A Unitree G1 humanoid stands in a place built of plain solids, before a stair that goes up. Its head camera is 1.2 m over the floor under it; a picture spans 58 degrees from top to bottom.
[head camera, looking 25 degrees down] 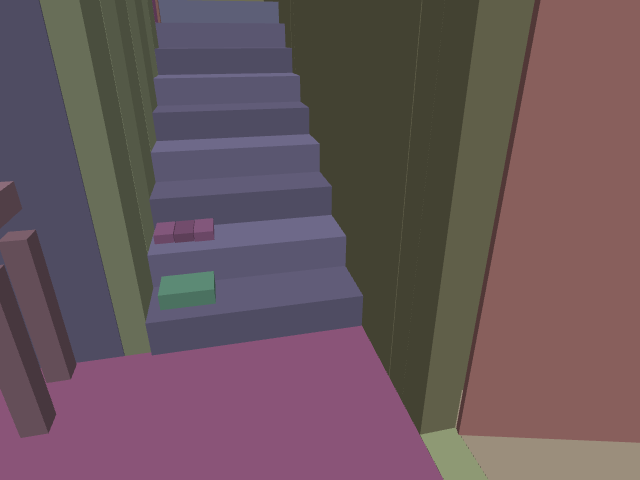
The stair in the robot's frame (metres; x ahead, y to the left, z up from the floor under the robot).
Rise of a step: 0.16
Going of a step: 0.29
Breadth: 0.92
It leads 13 degrees to the left of straight ahead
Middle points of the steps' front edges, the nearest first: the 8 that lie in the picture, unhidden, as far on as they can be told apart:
1.53 0.25 0.16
1.82 0.32 0.33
2.10 0.38 0.49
2.38 0.45 0.65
2.66 0.51 0.81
2.94 0.58 0.98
3.22 0.64 1.14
3.50 0.71 1.30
